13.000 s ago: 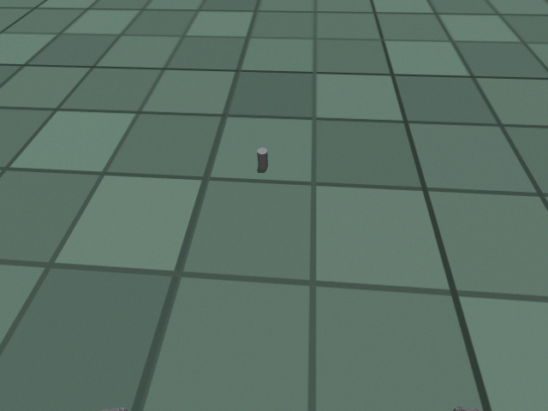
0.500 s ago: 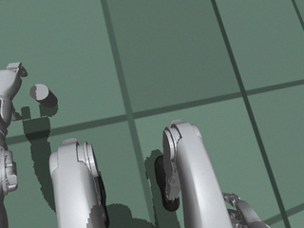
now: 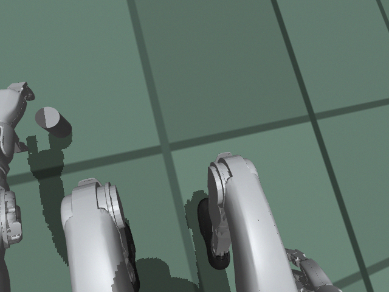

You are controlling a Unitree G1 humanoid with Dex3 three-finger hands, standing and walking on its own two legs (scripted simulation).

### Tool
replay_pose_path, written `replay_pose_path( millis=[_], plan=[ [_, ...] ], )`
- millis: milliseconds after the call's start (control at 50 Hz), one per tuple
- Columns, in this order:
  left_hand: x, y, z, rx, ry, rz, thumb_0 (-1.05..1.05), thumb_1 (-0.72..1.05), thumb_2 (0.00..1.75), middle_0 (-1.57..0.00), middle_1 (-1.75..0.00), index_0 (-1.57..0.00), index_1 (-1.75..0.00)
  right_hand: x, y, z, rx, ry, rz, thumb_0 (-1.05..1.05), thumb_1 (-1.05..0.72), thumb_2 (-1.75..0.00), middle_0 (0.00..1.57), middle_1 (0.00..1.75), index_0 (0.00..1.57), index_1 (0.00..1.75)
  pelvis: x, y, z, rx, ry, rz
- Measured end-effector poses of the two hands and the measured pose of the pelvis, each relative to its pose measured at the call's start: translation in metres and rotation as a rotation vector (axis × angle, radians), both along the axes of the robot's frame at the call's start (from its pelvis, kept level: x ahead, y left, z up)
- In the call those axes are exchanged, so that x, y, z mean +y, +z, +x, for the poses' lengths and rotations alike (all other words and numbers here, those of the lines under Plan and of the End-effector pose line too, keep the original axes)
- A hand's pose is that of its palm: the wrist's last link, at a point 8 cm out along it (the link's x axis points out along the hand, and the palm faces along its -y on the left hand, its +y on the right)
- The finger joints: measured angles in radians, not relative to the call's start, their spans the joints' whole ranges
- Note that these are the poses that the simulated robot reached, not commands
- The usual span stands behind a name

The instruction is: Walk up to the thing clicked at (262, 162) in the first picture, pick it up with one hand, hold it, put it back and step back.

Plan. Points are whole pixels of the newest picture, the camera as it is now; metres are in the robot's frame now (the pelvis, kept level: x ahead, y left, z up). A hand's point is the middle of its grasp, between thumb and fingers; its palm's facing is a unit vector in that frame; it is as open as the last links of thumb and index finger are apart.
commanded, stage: approach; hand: left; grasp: from above
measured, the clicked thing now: (55, 123) +0.49 +0.28 -0.29
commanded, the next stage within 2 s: close in in 0.34 s
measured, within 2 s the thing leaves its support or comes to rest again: neither
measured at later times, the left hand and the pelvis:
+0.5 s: hand (42, 104) +0.50 +0.26 -0.16, palm faces -0.40 -0.05 -0.91, open 12.4 cm; pelvis +0.00 +0.00 -0.01, yaw -1 degrees
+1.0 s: hand (44, 121) +0.48 +0.27 -0.21, palm faces -0.43 -0.07 -0.90, open 12.7 cm; pelvis +0.00 +0.00 -0.02, yaw -2 degrees
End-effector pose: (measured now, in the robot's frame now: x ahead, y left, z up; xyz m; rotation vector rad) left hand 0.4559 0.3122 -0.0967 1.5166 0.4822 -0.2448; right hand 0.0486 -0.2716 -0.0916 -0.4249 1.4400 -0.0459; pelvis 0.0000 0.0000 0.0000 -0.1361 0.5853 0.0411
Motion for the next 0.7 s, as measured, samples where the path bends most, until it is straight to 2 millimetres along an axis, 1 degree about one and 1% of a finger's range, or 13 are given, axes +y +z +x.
replay_pose_path(
  millis=[100,180,300,340,400,460,560,640,700],
  plan=[
    [-0.003,-0.004,0.0,0.011,-0.01,0.0,0.0,-0.23,0.77,-0.39,-0.74,-0.38,-0.76,-0.001,0.0,0.001,0.006,0.003,0.0,0.0,-0.91,-0.9,0.2,0.3,0.2,0.3,0.0,-0.001,0.001,0.003,0.0,0.001],
    [-0.015,-0.009,0.005,0.012,-0.043,-0.01,0.0,-0.25,0.79,-0.37,-0.76,-0.36,-0.78,-0.001,0.0,0.001,0.008,0.013,-0.006,0.0,-0.91,-0.9,0.2,0.3,0.2,0.3,-0.001,-0.001,0.001,0.005,-0.001,0.002],
    [-0.045,-0.01,0.029,-0.049,-0.082,-0.027,0.0,-0.26,0.81,-0.34,-0.78,-0.34,-0.79,-0.003,0.004,-0.002,-0.002,0.018,-0.026,0.0,-0.91,-0.89,0.2,0.3,0.2,0.3,-0.001,-0.005,0.001,0.006,-0.004,-0.001],
    [-0.051,-0.009,0.038,-0.071,-0.07,-0.029,0.0,-0.26,0.81,-0.34,-0.78,-0.34,-0.79,-0.004,0.005,-0.005,-0.006,0.011,-0.03,0.0,-0.91,-0.89,0.2,0.3,0.2,0.3,-0.001,-0.006,0.002,0.008,-0.007,-0.004],
    [-0.056,-0.008,0.047,-0.078,-0.039,-0.015,0.0,-0.27,0.82,-0.34,-0.78,-0.33,-0.79,-0.004,0.005,-0.013,-0.002,-0.005,-0.025,0.0,-0.91,-0.89,0.2,0.3,0.2,0.3,-0.001,-0.008,0.002,0.013,-0.011,-0.004],
    [-0.055,-0.008,0.05,-0.066,-0.006,-0.001,0.0,-0.27,0.83,-0.34,-0.78,-0.33,-0.8,-0.002,0.002,-0.022,0.012,-0.025,-0.008,0.0,-0.91,-0.89,0.2,0.3,0.2,0.3,-0.001,-0.009,0.003,0.016,-0.016,-0.002],
    [-0.042,-0.014,0.04,-0.003,0.044,0.015,0.0,-0.29,0.84,-0.32,-0.8,-0.32,-0.81,0.003,-0.005,-0.032,0.048,-0.047,0.031,0.0,-0.91,-0.89,0.2,0.3,0.2,0.3,-0.002,-0.009,0.004,0.011,-0.019,0.005],
    [-0.031,-0.022,0.028,0.05,0.052,-0.004,0.0,-0.32,0.85,-0.28,-0.84,-0.29,-0.84,0.005,-0.008,-0.032,0.064,-0.037,0.042,0.0,-0.91,-0.89,0.2,0.3,0.2,0.3,-0.003,-0.01,0.003,-0.001,-0.017,0.006],
    [-0.027,-0.028,0.022,0.063,0.025,-0.019,0.0,-0.35,0.87,-0.26,-0.87,-0.26,-0.87,0.003,-0.008,-0.031,0.069,-0.023,0.032,0.0,-0.91,-0.89,0.2,0.3,0.2,0.3,-0.003,-0.012,0.002,-0.009,-0.016,0.002]
  ],
)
